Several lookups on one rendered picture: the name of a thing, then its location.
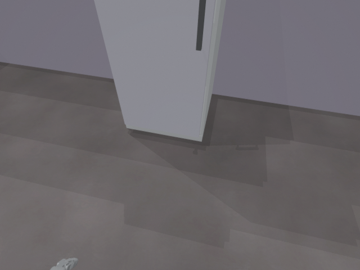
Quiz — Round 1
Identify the fridge door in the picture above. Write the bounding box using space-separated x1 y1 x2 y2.
94 0 216 138

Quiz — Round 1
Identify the robot left hand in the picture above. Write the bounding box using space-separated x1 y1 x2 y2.
50 258 78 270

